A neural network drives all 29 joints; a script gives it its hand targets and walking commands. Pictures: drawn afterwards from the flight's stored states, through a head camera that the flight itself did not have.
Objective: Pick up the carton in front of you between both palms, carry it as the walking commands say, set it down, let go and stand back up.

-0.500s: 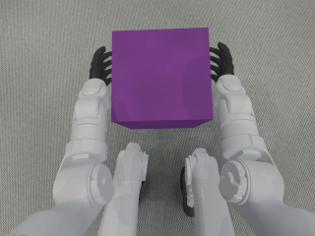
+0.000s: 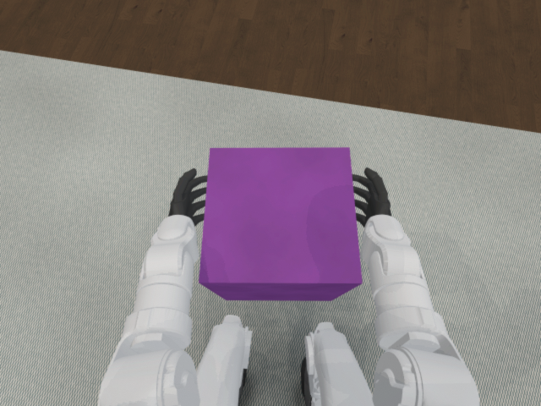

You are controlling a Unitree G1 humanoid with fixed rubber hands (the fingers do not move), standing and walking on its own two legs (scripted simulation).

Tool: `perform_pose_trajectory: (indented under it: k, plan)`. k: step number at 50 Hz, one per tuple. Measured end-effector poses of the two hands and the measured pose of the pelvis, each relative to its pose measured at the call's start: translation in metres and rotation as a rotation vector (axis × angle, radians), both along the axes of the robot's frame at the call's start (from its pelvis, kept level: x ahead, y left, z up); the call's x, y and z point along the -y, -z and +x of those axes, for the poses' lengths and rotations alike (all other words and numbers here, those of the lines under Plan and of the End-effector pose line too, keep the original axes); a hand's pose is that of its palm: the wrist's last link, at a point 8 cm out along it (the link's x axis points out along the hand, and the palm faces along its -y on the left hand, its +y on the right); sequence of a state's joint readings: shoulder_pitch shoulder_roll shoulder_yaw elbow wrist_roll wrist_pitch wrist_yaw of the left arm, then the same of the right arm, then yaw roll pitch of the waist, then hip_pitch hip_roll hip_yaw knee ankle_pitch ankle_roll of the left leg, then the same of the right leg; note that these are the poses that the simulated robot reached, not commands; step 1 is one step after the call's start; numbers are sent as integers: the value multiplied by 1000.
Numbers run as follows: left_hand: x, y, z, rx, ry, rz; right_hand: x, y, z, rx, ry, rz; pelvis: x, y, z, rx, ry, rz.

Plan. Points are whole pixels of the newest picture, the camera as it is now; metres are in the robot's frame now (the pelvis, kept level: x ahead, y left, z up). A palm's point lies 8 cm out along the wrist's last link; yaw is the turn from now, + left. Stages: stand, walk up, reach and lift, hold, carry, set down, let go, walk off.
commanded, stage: reach and lift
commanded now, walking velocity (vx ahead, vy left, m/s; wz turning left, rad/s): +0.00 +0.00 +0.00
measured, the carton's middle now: (278, 234) +0.39 +0.02 -0.11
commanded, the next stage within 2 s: hold in 1.64 s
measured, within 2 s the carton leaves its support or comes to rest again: neither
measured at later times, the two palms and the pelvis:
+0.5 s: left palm (154, 193) +0.35 +0.16 +0.12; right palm (432, 199) +0.36 -0.14 +0.12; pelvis +0.05 +0.00 +0.12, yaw +0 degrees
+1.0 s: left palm (133, 180) +0.33 +0.16 +0.17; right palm (465, 189) +0.34 -0.14 +0.17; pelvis +0.03 +0.01 +0.15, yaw +0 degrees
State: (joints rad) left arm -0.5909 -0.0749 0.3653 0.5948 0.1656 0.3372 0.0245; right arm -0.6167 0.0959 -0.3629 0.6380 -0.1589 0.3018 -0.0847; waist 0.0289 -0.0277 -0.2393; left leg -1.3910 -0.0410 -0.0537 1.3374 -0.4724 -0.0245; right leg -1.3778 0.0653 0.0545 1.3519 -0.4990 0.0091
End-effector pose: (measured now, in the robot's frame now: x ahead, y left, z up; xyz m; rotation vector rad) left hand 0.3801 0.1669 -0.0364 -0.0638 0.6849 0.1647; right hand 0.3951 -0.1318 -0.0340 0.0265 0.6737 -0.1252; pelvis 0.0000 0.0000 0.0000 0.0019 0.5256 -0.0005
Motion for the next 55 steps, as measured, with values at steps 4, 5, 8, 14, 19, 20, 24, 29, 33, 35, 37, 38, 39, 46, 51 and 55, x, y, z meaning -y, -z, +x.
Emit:
perform_pose_trajectory:
  k: [4, 5, 8, 14, 19, 20, 24, 29, 33, 35, 37, 38, 39, 46, 51, 55]
  plan:
    - [2, -26, -6, -1, 5, 2, 3, -26, -7, -1, 4, -1, 0, -23, 7, 51, 0, 0]
    - [3, -32, -7, -1, 6, 2, 3, -32, -9, -1, 5, -1, 0, -29, 9, 64, 0, 0]
    - [5, -51, -11, -1, 9, 5, 5, -51, -14, -1, 6, -2, 0, -46, 15, 104, 0, 1]
    - [7, -88, -19, -2, 17, 10, 7, -88, -24, -1, 10, -5, 0, -77, 28, 190, 0, 3]
    - [8, -118, -25, 1, 23, 12, 9, -118, -31, 2, 13, -6, 0, -101, 37, 269, -1, 4]
    - [8, -124, -26, 2, 24, 12, 9, -124, -33, 3, 14, -6, 0, -105, 39, 286, -1, 4]
    - [10, -149, -31, 8, 28, 14, 10, -148, -38, 8, 18, -5, -1, -121, 45, 357, -3, 3]
    - [11, -178, -37, 23, 33, 17, 12, -178, -45, 23, 13, -11, -1, -136, 49, 449, -5, 1]
    - [13, -199, -41, 31, 47, 33, 13, -198, -50, 31, 5, -25, -2, -143, 50, 518, -4, 0]
    - [13, -205, -42, 27, 53, 37, 14, -204, -52, 27, 3, -30, -2, -145, 48, 546, -4, 0]
    - [13, -208, -44, 18, 58, 38, 14, -207, -54, 17, 1, -33, -3, -146, 46, 567, -4, 0]
    - [13, -208, -45, 11, 59, 39, 14, -208, -55, 10, 1, -35, -3, -146, 45, 575, -3, 0]
    - [13, -208, -45, 5, 59, 37, 14, -207, -56, 4, 2, -34, -3, -146, 43, 582, -3, 0]
    - [11, -208, -49, -1, 54, 34, 12, -207, -59, -2, 1, -31, -4, -146, 34, 603, -4, -1]
    - [11, -211, -46, 10, 53, 35, 12, -210, -56, 9, 0, -31, -5, -146, 33, 606, -3, -1]
    - [11, -213, -44, 14, 55, 36, 12, -212, -54, 12, 2, -31, -6, -148, 35, 608, -3, -1]
